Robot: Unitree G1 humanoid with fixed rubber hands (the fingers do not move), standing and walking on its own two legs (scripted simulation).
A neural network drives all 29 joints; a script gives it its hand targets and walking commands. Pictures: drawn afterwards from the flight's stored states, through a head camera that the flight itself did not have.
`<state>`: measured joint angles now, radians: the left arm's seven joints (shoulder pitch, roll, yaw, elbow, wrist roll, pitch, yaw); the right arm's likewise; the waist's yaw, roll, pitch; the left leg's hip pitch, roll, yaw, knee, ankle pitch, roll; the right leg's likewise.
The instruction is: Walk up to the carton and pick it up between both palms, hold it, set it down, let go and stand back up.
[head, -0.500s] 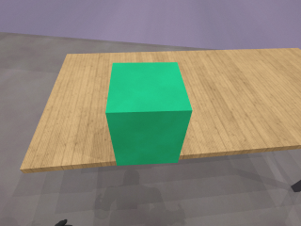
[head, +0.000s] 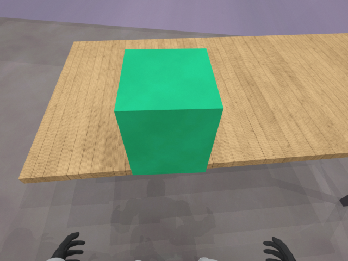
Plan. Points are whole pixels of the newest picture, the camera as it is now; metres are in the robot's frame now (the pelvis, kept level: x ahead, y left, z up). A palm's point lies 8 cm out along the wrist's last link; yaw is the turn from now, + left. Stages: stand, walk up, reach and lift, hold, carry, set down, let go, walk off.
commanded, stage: reach and lift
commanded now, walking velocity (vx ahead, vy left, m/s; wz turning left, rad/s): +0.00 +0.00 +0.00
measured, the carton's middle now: (167, 114) +0.46 +0.03 +0.07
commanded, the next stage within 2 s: none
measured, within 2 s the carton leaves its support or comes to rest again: neither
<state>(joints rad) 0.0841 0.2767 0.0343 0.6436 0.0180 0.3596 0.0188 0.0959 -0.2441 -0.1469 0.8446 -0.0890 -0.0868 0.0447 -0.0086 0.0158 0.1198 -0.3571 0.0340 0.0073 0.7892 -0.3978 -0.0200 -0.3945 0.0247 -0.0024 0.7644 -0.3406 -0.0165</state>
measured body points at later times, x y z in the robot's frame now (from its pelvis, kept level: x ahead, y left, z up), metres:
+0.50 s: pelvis +0.01 +0.00 +0.03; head +0.01 +0.01 +0.48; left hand +0.17 +0.26 -0.05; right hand +0.15 -0.22 -0.05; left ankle +0.02 +0.13 -0.71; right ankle +0.04 -0.11 -0.71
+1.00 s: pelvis +0.03 +0.01 +0.04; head +0.01 +0.02 +0.49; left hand +0.21 +0.23 -0.01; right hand +0.21 -0.20 -0.01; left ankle +0.02 +0.13 -0.71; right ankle +0.04 -0.11 -0.71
